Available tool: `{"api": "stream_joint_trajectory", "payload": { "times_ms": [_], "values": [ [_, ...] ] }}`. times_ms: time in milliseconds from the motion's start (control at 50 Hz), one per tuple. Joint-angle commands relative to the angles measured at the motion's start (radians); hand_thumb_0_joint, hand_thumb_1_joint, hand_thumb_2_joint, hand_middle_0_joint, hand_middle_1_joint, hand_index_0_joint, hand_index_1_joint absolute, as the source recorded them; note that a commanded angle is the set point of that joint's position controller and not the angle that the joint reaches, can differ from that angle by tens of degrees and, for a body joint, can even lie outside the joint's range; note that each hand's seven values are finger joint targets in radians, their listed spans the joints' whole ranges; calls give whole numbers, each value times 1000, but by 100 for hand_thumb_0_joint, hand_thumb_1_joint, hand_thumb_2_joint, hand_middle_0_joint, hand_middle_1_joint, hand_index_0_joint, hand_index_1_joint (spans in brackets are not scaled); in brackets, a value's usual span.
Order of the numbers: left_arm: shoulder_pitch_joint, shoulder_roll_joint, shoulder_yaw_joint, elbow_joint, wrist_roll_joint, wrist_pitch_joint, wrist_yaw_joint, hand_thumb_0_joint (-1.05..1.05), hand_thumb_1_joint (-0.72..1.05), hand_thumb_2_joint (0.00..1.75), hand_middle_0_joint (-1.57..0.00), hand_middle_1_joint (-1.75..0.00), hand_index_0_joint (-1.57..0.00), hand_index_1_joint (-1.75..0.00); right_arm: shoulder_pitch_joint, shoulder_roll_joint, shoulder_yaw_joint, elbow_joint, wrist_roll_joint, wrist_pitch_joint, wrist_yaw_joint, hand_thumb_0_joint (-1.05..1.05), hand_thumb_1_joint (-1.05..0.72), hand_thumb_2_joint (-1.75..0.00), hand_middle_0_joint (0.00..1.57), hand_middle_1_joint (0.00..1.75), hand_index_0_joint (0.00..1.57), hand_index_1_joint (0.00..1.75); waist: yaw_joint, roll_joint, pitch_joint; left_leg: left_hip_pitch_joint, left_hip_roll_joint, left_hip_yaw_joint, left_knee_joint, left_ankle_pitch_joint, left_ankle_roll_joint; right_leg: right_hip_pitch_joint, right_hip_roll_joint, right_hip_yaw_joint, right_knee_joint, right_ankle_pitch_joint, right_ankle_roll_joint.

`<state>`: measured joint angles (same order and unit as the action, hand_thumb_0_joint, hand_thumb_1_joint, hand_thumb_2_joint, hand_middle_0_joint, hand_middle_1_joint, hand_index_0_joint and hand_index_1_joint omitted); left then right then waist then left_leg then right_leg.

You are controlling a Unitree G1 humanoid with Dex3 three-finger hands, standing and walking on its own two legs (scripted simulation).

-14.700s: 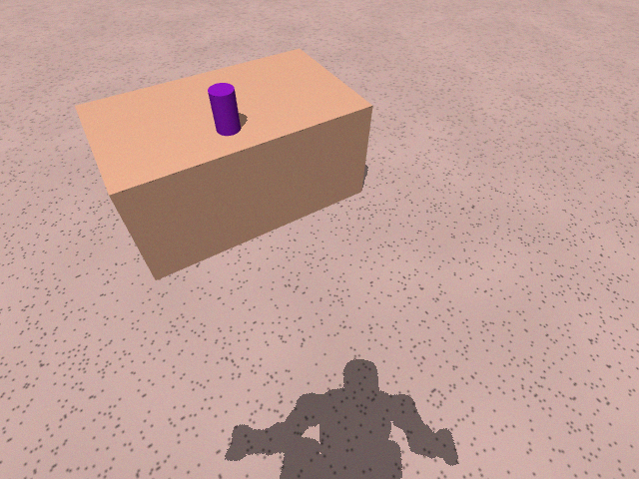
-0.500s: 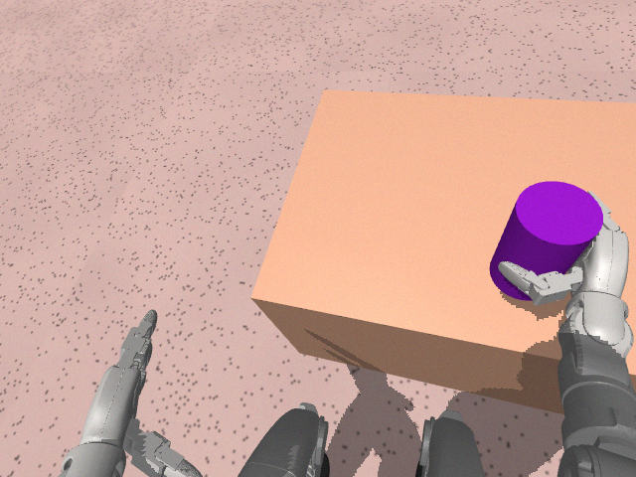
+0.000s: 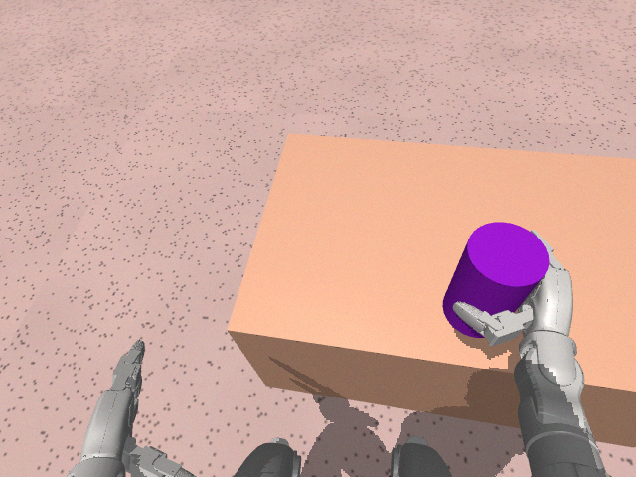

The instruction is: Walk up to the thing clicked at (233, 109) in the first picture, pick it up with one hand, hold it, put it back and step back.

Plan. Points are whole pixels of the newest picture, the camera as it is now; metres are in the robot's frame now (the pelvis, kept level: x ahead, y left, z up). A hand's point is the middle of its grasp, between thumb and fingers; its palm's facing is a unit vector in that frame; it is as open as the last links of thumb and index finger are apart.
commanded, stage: lift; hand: right
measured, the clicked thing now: (488, 284) +0.36 -0.17 +0.01
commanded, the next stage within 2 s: hold in 0.54 s
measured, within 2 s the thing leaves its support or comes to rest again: neither
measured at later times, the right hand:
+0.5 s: hand (495, 289) +0.34 -0.16 +0.04, palm faces +0.15 +0.99 -0.01, open 11.5 cm
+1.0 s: hand (504, 291) +0.33 -0.16 +0.06, palm faces +0.15 +0.99 -0.01, open 11.5 cm
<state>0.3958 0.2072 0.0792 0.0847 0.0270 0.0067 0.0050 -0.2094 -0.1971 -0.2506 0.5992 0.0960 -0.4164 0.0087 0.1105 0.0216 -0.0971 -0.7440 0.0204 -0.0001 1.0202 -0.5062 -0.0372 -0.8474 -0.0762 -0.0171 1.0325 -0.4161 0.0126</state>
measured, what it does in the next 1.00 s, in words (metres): stands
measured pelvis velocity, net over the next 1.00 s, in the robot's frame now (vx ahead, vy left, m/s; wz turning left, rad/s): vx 0.01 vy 0.00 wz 0.00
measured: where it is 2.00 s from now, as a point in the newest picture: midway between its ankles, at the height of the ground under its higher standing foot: outside the picture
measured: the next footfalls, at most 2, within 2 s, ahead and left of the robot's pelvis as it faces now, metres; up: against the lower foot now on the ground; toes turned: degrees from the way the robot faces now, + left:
none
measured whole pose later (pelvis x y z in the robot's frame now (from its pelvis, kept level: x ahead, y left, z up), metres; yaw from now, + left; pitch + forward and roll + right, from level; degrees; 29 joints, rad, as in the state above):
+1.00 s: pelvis +0.01 +0.00 +0.03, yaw +0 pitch +7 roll +0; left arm 0.33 0.20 0.10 0.28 0.00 -0.03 0.05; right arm -0.06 -0.16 -0.16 0.41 0.13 -0.33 -0.01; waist 0.05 0.01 -0.06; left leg -0.52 0.03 -0.01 0.84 -0.44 -0.03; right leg -0.60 -0.06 -0.04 0.83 -0.35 0.02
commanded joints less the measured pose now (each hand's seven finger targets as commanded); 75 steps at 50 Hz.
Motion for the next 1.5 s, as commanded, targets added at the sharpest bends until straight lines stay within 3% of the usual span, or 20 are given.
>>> {"api": "stream_joint_trajectory", "payload": {
  "times_ms": [0, 40, 60, 120, 220, 260, 360, 420, 580, 620, 740, 760, 800, 900, 980, 1020, 1100, 1180, 1240, 1480],
  "values": [
    [-13, 165, 110, -169, -10, -51, 26, 0, -54, 4, -4, -4, -4, -4, -367, -188, -52, -374, 26, -119, -11, 0, 3, -129, 120, 142, 126, 142, -19, -91, -382, 84, -43, 21, -166, 305, 31, 392, 50, 6, -153, 206, -17],
    [-13, 152, 99, -153, -10, -54, 25, 0, -54, 4, -4, -5, -4, -5, -354, -114, -2, -386, 38, -115, -4, 0, 2, -130, 120, 142, 126, 142, -7, -80, -347, 79, -45, 27, -174, 296, 32, 390, 49, 6, -165, 196, -16],
    [-18, 186, 130, -171, -13, -53, 31, 0, -53, 4, -4, -5, -4, -4, -393, -176, -38, -440, 37, -120, -11, 0, 1, -130, 121, 142, 127, 142, -12, -90, -388, 85, -45, 27, -178, 297, 32, 425, 46, 9, -171, 201, -14],
    [-18, 109, 60, -135, -16, -53, 27, 0, -54, 4, -4, -5, -4, -4, -318, -107, 12, -401, 34, -102, -6, 0, 2, -130, 120, 142, 126, 142, -31, -91, -298, 80, -41, 23, -197, 253, 35, 386, 49, 1, -195, 157, -12],
    [-31, 171, 115, -126, -18, -66, 40, 0, -53, 3, -4, -5, -4, -4, -336, -150, -13, -470, 46, -98, -5, 0, 2, -130, 121, 143, 127, 143, -28, -67, -360, 119, -37, 19, -218, 281, 28, 440, 46, 0, -201, 179, -15],
    [-24, 110, 61, -113, -22, -67, 35, 0, -54, 4, -4, -5, -4, -5, -240, -93, 16, -392, 47, -83, -2, 0, 4, -131, 120, 144, 127, 144, -38, -59, -308, 126, -34, 17, -223, 304, 25, 426, 50, -7, -203, 204, -18],
    [-33, 156, 112, -96, -24, -69, 43, 0, -54, 4, -4, -5, -4, -5, -301, -132, 0, -486, 54, -84, -13, 0, 3, -130, 119, 142, 126, 142, -39, -65, -322, 160, -30, 11, -236, 330, 25, 448, 54, -9, -216, 225, -18],
    [-40, 105, 60, -81, -25, -69, 39, 0, -54, 4, -4, -5, -4, -5, -264, -105, 18, -459, 51, -82, -11, 0, 2, -129, 119, 141, 125, 141, -49, -54, -282, 165, -26, 8, -246, 312, 25, 426, 56, -14, -228, 207, -18],
    [-55, 150, 106, -59, -28, -72, 47, 0, -55, 4, -4, -5, -4, -5, -238, -118, 10, -477, 52, -64, -14, 0, 0, -131, 119, 142, 126, 142, -44, -41, -313, 188, -31, 18, -257, 372, 21, 493, 51, -11, -244, 274, -19],
    [-65, 123, 77, -75, -29, -74, 44, 0, -54, 4, -4, -5, -5, -5, -253, -104, 28, -502, 53, -64, -15, 0, 0, -130, 119, 141, 125, 141, -49, -67, -296, 196, -27, 14, -271, 345, 25, 492, 54, -14, -255, 247, -17],
    [-72, 143, 103, -9, -28, -79, 50, 0, -54, 4, -4, -5, -5, -5, -216, -107, 27, -516, 57, -60, -10, 0, 4, -128, 117, 139, 123, 139, -54, -52, -295, 196, -34, 24, -274, 345, 26, 513, 45, -6, -275, 262, -15],
    [-85, 116, 71, -33, -29, -82, 45, 0, -55, 5, -4, -5, -4, -5, -193, -75, 50, -484, 57, -55, -6, 0, 3, -128, 117, 139, 123, 139, -49, -54, -284, 198, -33, 26, -279, 341, 25, 513, 47, -8, -276, 256, -15],
    [-87, 165, 127, 5, -31, -81, 53, 0, -54, 4, -5, -5, -5, -5, -211, -106, 30, -516, 62, -54, -10, 0, 2, -129, 117, 140, 124, 140, -52, -52, -295, 207, -34, 28, -280, 353, 25, 536, 45, -5, -283, 274, -13],
    [-87, 118, 78, 30, -32, -85, 51, 0, -54, 4, -5, -6, -5, -5, -203, -87, 43, -525, 66, -42, -14, 0, 2, -129, 117, 139, 123, 139, -57, -49, -264, 223, -34, 29, -302, 343, 25, 526, 48, -9, -302, 262, -15],
    [-92, 143, 101, 48, -32, -90, 56, 0, -54, 4, -5, -6, -5, -5, -206, -103, 38, -526, 63, -38, -15, 0, 0, -128, 117, 139, 123, 139, -52, -53, -251, 229, -34, 28, -316, 332, 26, 541, 49, -12, -318, 247, -14],
    [-100, 104, 71, 72, -33, -94, 53, 0, -54, 4, -5, -6, -5, -5, -216, -100, 40, -528, 62, -38, -13, 0, 2, -128, 117, 139, 123, 139, -56, -68, -232, 231, -27, 19, -325, 333, 24, 525, 53, -19, -314, 237, -17],
    [-124, 163, 121, 67, -31, -107, 62, 0, -54, 4, -5, -6, -5, -5, -205, -91, 41, -514, 68, -30, -14, 0, 1, -129, 117, 140, 124, 140, -45, -25, -248, 233, -34, 26, -331, 335, 23, 549, 48, -11, -324, 240, -18],
    [-148, 101, 63, 86, -35, -118, 60, 0, -54, 4, -5, -6, -5, -5, -220, -76, 57, -491, 63, -27, -14, 0, 1, -128, 117, 139, 123, 139, -59, -31, -213, 237, -29, 21, -344, 306, 24, 528, 52, -14, -333, 211, -17],
    [-123, 146, 102, 83, -28, -124, 67, 0, -54, 4, -5, -6, -5, -5, -256, -116, 24, -518, 65, -39, -14, 0, 3, -128, 116, 139, 123, 139, -52, -33, -265, 262, -27, 19, -346, 337, 22, 553, 52, -13, -324, 239, -17],
    [-142, 125, 79, 120, -26, -135, 60, 0, -54, 5, -5, -6, -5, -5, -228, -96, 38, -515, 68, -53, -13, 0, 2, -131, 118, 141, 125, 141, -65, -61, -236, 267, -33, 23, -348, 347, 27, 553, 51, -13, -341, 258, -13]
  ]
}}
